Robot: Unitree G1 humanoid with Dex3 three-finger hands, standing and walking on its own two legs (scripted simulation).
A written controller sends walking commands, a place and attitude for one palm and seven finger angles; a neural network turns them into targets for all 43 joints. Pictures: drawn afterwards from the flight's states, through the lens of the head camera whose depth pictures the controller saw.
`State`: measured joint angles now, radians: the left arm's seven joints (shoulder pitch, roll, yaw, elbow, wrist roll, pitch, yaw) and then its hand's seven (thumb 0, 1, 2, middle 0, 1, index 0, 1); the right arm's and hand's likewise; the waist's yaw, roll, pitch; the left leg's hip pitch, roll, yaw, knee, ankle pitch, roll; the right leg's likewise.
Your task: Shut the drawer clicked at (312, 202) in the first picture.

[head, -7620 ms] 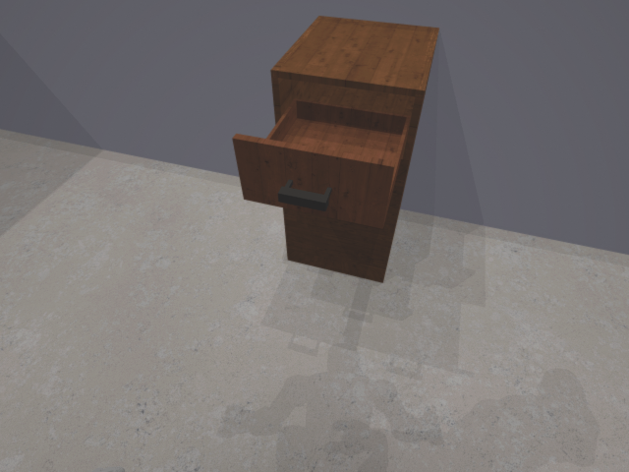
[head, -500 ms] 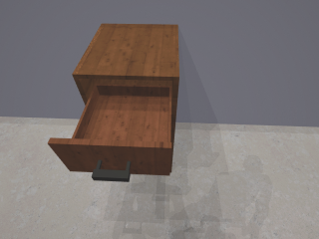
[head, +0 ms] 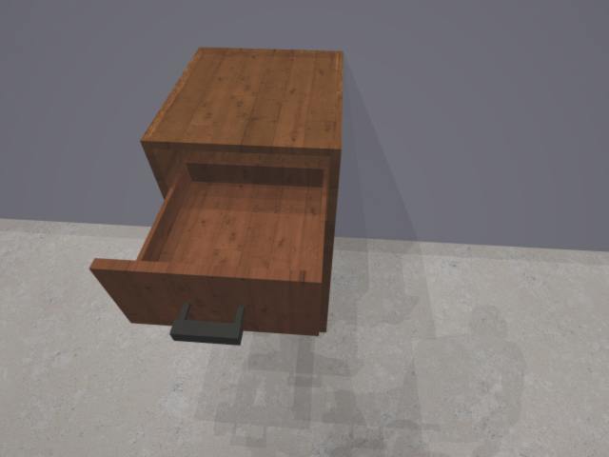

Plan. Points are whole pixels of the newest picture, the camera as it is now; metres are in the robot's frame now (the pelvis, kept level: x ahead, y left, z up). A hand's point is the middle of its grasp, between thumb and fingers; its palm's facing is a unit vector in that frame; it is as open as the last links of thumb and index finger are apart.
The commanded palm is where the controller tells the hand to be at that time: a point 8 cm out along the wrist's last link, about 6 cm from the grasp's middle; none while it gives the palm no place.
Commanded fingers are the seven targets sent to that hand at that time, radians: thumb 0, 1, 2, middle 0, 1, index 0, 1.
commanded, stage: raise the hand and make a fist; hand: left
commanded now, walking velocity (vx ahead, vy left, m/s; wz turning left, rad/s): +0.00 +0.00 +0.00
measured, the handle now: (210, 320) +0.33 +0.19 -0.08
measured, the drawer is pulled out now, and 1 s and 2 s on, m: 0.30 0.30 0.30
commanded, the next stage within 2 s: bring the fist close to the handle in 1.82 s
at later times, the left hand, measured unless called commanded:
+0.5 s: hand out of the picture +0.12 +0.17 -0.04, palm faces +0.07 -1.00 -0.05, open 5.1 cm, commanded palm +0.11 +0.21 -0.03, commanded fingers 0.00 0.90 0.90 -0.80 -0.95 -0.80 -0.95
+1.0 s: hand (185, 437) +0.15 +0.16 -0.01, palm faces -0.01 -1.00 -0.01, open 3.2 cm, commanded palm +0.11 +0.21 +0.00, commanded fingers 0.00 0.90 0.90 -1.30 -1.49 -1.30 -1.49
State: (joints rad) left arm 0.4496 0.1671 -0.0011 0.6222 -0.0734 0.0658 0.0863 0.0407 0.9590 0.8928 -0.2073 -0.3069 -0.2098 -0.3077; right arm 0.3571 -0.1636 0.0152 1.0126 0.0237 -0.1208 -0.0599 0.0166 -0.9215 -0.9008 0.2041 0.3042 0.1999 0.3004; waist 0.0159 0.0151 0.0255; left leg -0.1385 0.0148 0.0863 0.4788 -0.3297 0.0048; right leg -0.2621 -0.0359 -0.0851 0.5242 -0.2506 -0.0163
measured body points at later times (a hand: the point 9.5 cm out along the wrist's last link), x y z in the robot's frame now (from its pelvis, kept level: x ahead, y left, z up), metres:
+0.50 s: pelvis -0.04 -0.01 -0.09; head +0.01 +0.00 +0.36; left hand +0.11 +0.22 -0.03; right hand +0.21 -0.21 -0.12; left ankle -0.04 +0.11 -0.74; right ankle +0.02 -0.11 -0.74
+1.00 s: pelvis -0.03 +0.02 -0.07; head +0.03 +0.03 +0.37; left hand +0.14 +0.21 -0.01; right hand +0.16 -0.22 -0.13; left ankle -0.05 +0.11 -0.74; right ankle +0.02 -0.11 -0.74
